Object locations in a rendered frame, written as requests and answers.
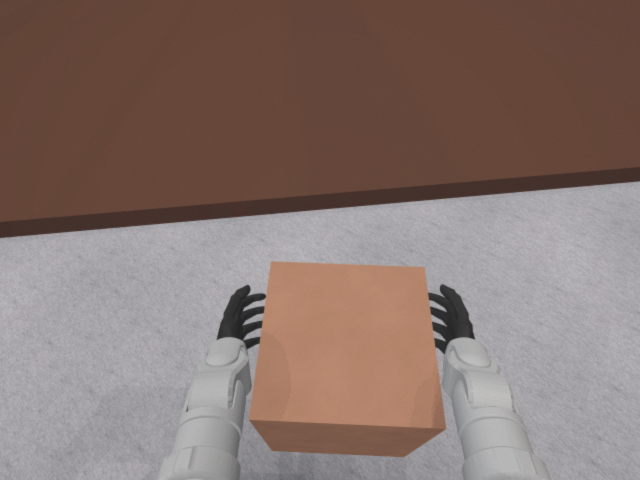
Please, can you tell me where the carton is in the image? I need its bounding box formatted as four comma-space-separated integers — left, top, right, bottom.
249, 261, 446, 457

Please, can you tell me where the right robot hand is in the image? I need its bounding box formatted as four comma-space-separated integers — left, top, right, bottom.
428, 284, 475, 355

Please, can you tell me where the left robot hand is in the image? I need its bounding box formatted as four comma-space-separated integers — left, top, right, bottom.
217, 285, 266, 349

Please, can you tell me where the left robot forearm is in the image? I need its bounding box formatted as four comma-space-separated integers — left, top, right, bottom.
156, 337, 252, 480

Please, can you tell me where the right robot forearm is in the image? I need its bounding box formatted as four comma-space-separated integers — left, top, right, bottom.
442, 337, 551, 480

